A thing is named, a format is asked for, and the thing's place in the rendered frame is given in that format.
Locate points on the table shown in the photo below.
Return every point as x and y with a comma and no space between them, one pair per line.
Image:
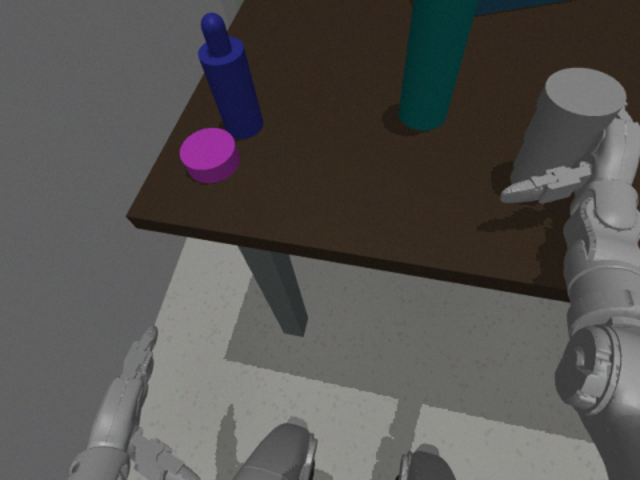
335,175

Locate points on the right robot arm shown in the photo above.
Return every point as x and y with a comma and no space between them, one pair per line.
599,373

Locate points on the right robot hand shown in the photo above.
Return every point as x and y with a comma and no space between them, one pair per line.
614,155

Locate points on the left robot hand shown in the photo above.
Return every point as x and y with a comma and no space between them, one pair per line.
117,420

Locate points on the left robot arm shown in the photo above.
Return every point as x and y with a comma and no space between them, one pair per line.
100,463

